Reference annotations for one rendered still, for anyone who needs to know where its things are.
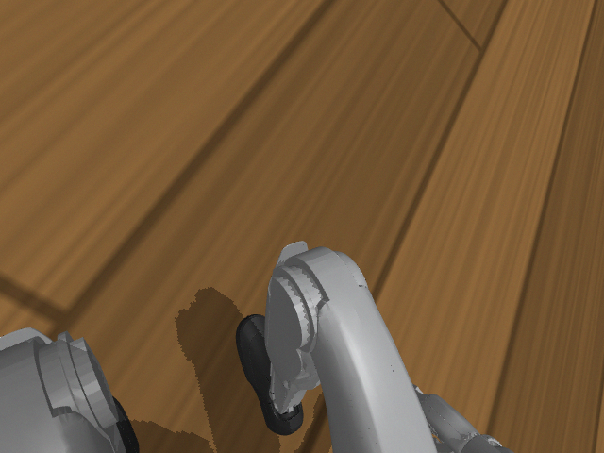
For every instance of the left robot foot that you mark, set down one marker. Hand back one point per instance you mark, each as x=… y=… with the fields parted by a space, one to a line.
x=126 y=431

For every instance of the right robot foot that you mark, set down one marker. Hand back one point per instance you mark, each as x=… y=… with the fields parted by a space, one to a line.
x=256 y=366

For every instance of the right robot hand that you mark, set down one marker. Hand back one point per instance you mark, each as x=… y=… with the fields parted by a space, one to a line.
x=451 y=428

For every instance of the right robot arm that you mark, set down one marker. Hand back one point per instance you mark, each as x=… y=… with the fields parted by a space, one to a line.
x=484 y=444

